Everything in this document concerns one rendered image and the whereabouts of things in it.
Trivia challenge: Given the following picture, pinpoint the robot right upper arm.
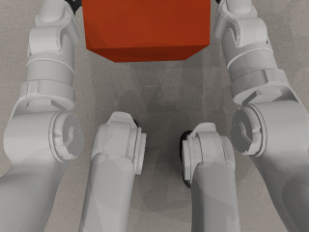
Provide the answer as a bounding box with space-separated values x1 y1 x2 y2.
230 100 309 232

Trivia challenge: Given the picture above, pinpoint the robot right thigh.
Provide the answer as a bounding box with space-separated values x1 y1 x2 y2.
182 131 240 232

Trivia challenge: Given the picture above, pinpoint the robot right forearm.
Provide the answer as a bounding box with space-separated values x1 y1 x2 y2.
213 0 309 115

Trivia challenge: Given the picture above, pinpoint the carton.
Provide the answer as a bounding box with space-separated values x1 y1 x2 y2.
81 0 211 63

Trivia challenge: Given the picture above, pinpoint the robot right shin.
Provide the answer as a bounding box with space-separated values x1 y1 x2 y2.
187 123 236 182

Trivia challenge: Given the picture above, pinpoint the robot left forearm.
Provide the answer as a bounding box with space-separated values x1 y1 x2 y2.
3 0 80 153

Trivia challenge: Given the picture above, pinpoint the robot left hand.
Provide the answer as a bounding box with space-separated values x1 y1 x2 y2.
65 0 82 15

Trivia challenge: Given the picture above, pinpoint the robot left upper arm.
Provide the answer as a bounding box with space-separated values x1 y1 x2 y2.
0 110 85 232

